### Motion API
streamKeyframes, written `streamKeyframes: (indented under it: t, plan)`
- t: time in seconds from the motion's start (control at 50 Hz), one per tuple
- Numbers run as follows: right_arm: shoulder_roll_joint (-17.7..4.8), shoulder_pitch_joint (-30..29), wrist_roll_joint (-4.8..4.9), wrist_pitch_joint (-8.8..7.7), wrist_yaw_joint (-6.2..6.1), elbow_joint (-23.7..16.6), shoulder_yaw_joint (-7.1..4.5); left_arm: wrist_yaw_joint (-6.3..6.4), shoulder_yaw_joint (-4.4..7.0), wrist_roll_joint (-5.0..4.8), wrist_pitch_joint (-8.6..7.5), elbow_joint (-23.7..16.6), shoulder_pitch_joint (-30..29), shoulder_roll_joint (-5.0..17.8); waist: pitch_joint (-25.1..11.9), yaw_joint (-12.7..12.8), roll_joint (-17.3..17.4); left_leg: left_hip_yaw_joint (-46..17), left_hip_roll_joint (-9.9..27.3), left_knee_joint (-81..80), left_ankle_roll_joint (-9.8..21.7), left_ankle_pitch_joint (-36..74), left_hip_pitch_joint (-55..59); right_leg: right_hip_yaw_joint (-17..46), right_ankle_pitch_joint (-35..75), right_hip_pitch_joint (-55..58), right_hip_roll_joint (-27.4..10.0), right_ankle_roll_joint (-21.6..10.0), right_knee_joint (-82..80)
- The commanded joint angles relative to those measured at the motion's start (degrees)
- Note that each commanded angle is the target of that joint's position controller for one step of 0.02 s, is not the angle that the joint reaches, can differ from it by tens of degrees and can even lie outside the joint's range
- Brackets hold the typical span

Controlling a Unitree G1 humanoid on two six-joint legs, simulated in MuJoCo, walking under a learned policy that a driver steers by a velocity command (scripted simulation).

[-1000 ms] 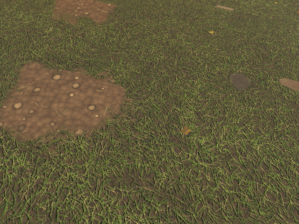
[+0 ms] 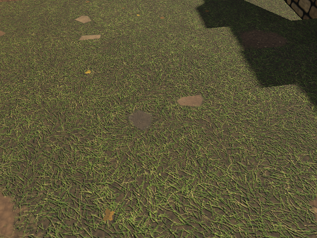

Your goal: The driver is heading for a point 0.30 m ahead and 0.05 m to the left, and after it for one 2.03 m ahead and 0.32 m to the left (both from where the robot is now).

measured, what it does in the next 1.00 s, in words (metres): walks backwards: left foot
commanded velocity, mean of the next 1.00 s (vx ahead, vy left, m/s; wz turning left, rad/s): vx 0.01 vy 0.00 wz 0.18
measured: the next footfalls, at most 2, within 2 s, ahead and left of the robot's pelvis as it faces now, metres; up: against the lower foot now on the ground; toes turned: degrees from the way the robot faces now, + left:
left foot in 0.60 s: -0.06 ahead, +0.16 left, +0.00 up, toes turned +21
right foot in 1.22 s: -0.05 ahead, -0.08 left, +0.00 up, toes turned +1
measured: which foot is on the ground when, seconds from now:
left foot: down 0.00-0.22, up 0.24-0.58, down 0.60-1.00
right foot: down 0.00-0.60, up 0.62-1.00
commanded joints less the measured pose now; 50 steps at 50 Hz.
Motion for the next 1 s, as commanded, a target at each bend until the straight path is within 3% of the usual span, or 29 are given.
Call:
streamKeyframes:
  t: [0.02,0.06,0.14,0.16,0.2,0.22,0.26,0.28,0.3,0.32,0.34,0.38,0.4,0.44,0.5,0.56,0.58,0.6,0.62,0.64,0.66,0.7,0.74,0.78,0.86,1.0]
  plan:
    - [-9.8,-6.4,1.37,-0.65,0.36,-5.9,-2.23,-0.11,3.16,0.49,0.02,-3.9,2.2,8.7,-3.7,3.5,9.5,-18.1,12.1,-9.4,11.3,27.0,5.5,-1.1,1.9,0.4,-3.8,1.2,-0.5]
    - [-11.2,-4.9,1.62,-0.28,0.02,-6.1,-2.81,-0.72,3.07,0.14,0.25,-5.0,1.1,7.3,-4.7,2.7,9.7,-20.6,12.6,-9.2,11.6,24.4,7.7,-2.4,1.1,-1.1,-3.7,1.2,0.0]
    - [-11.8,-4.4,2.00,1.61,-1.05,-7.5,-3.45,-1.61,3.37,-0.41,-0.66,-5.1,1.3,6.0,-5.9,1.6,8.5,-21.7,11.4,-7.3,11.5,23.7,7.9,-4.4,2.3,-1.2,-4.0,0.3,-1.2]
    - [-11.9,-4.7,2.09,2.15,-1.31,-8.1,-3.61,-1.78,3.56,-0.45,-0.89,-4.9,1.6,6.1,-5.9,1.3,7.0,-20.8,10.1,-6.3,10.9,22.5,6.7,-4.5,4.4,-0.3,-4.4,-0.3,-2.2]
    - [-11.5,-4.5,2.25,3.22,-1.97,-8.9,-3.65,-1.74,4.24,-0.68,-1.15,-4.5,1.9,7.3,-5.3,0.3,0.9,-16.6,5.7,-3.0,8.3,15.7,1.4,-2.4,11.6,3.4,-6.8,-2.7,-5.7]
    - [-11.0,-4.0,2.17,3.46,-2.10,-9.1,-3.50,-1.58,4.68,-0.54,-1.08,-4.6,1.8,8.4,-4.5,-0.1,-2.8,-13.3,2.7,0.6,6.1,10.0,-2.4,0.5,16.7,5.5,-10.2,-5.0,-8.2]
    - [-9.5,-2.2,1.07,3.54,-1.96,-8.8,-3.37,-1.00,5.28,-0.18,-1.26,-4.8,2.1,10.2,-3.6,0.3,-10.6,-3.8,-2.9,15.7,0.5,-9.5,-10.5,11.0,30.8,8.6,-23.4,-14.2,-12.4]
    - [-11.6,-2.7,1.05,3.46,-1.73,-9.0,-4.33,-0.70,5.07,-0.18,-1.51,-5.1,2.9,9.8,-3.8,1.7,-8.4,-3.4,-1.3,28.2,-1.4,-19.0,-13.6,13.7,36.2,8.7,-28.4,-18.3,-13.0]
    - [-12.9,-2.3,1.63,3.59,-1.60,-8.7,-5.28,-0.51,4.94,-0.27,-1.72,-5.2,2.8,9.8,-3.0,1.2,-3.6,-3.9,-0.1,37.6,-2.8,-20.2,-15.3,12.5,38.5,7.8,-29.7,-19.2,-12.8]
    - [-12.6,-1.0,1.88,4.00,-1.63,-8.0,-5.54,-0.44,4.90,-0.65,-1.90,-5.2,1.2,9.9,-2.1,0.1,-0.7,-4.2,0.8,41.6,-3.6,-18.3,-15.9,8.7,38.0,6.9,-27.8,-17.5,-12.3]
    - [-11.7,-0.7,2.16,4.73,-1.72,-8.0,-5.43,-0.53,4.70,-1.13,-2.15,-5.0,-0.3,10.0,-0.4,-0.6,-1.4,-3.9,1.9,39.6,-4.2,-15.6,-17.7,4.8,35.9,7.5,-24.8,-14.8,-12.5]
    - [-10.5,-2.0,2.38,4.95,-2.01,-8.7,-5.01,0.00,4.72,-0.98,-1.41,-4.5,-0.7,10.4,-0.2,0.8,-3.6,-2.1,2.3,36.9,-5.1,-12.2,-18.5,0.8,33.9,9.9,-22.3,-13.2,-12.6]
    - [-9.5,-3.3,2.37,4.89,-1.80,-9.4,-4.68,0.19,4.67,-0.44,-1.04,-4.0,0.1,10.3,-0.7,1.6,-3.9,-0.9,3.0,33.1,-5.5,-11.2,-17.8,-1.0,31.8,11.2,-21.9,-13.1,-12.9]
    - [-7.7,-4.9,2.38,4.68,-1.22,-10.9,-3.76,0.36,5.13,-0.50,-0.20,-3.2,0.5,11.4,-2.3,3.1,-5.8,1.5,4.0,24.7,-5.5,-10.4,-13.9,-4.0,29.8,12.1,-21.5,-12.6,-12.6]
    - [-8.5,-4.4,2.38,4.57,-0.78,-11.7,-3.90,0.19,5.92,-0.80,0.53,-1.6,1.4,13.6,-3.6,3.7,-9.1,5.4,3.3,14.8,-4.7,-9.3,-7.4,-6.6,30.1,10.9,-22.2,-12.0,-11.9]
    - [-8.4,1.5,1.44,4.76,-0.66,-9.8,-4.58,-0.08,5.67,-2.72,0.43,-0.3,0.6,13.4,-4.3,0.9,-9.0,7.8,1.4,-1.6,-1.1,0.6,1.4,-8.2,26.8,8.4,-21.9,-9.1,-7.1]
    - [-8.8,3.8,0.73,4.70,-0.93,-9.0,-4.83,-0.25,5.11,-3.40,0.10,1.2,2.5,11.9,-4.7,0.1,-6.4,6.5,0.7,-8.5,1.1,6.8,8.0,-9.6,21.3,4.3,-20.1,-5.9,-3.8]
    - [-12.3,5.6,0.46,4.49,-1.38,-9.3,-5.61,-0.69,3.92,-1.74,-0.46,1.3,3.6,8.5,-6.4,0.8,4.0,-6.2,9.5,-10.5,4.4,22.8,18.9,-14.0,6.6,-6.3,-15.5,-0.1,6.8]
    - [-14.6,4.1,-0.74,3.96,-1.44,-10.5,-5.31,-1.01,2.62,0.80,-1.13,-1.0,1.1,5.4,-6.6,0.8,15.5,-20.4,23.5,-8.8,14.3,41.0,20.6,-14.1,-18.9,-19.0,-9.2,4.8,16.7]
    - [-11.9,5.0,-2.24,2.73,-1.16,-9.9,-4.54,-0.49,3.84,-0.23,-1.29,-0.7,-1.8,9.1,-8.6,-2.4,10.0,-20.3,25.0,-10.8,19.2,34.7,13.9,-7.1,-20.5,-17.0,-10.3,5.9,24.0]
    - [-8.8,2.7,-2.44,1.61,-0.87,-8.8,-3.47,-0.27,4.29,-1.62,-0.92,0.7,-0.9,10.0,-6.2,-0.7,7.7,-15.1,21.2,-12.1,16.9,27.5,11.0,-5.1,-17.6,-15.5,-10.7,5.9,26.3]
    - [-6.3,-1.7,-1.08,0.30,-0.77,-7.3,-2.82,0.66,4.67,-1.52,0.36,4.5,3.3,9.7,-3.1,1.4,8.3,-8.2,16.6,-13.6,11.7,20.1,7.9,-2.9,-11.0,-13.3,-10.1,6.1,26.0]
    - [-5.6,-3.2,-1.16,-0.18,-1.25,-6.2,-2.64,1.25,5.23,-1.97,0.90,5.9,5.6,10.5,-1.8,2.7,8.4,-3.9,15.2,-14.4,10.9,23.5,5.7,-1.9,-6.2,-10.3,-7.9,6.6,27.9]
    - [-6.0,-3.9,-1.15,-0.14,-2.05,-6.3,-2.95,1.63,5.48,-2.42,0.97,5.1,4.6,11.0,-1.1,2.2,8.3,-2.8,15.8,-14.6,11.0,22.0,8.9,-2.2,-4.3,-12.8,-7.7,7.4,27.7]
    - [-7.0,-1.6,-0.69,1.32,-3.44,-5.3,-3.76,1.46,5.01,-2.40,1.52,3.2,2.8,9.5,-0.1,0.0,6.8,-3.8,18.7,-15.0,12.9,19.6,14.3,-3.7,-5.7,-16.7,-9.0,8.5,25.6]
    - [-8.7,-3.6,-0.62,2.18,-3.08,-4.3,-5.03,0.46,4.38,-1.99,2.26,0.5,2.5,7.7,0.1,-0.1,6.1,0.0,20.1,-15.7,15.1,20.8,14.0,-7.8,-7.4,-14.2,-11.7,7.8,20.5]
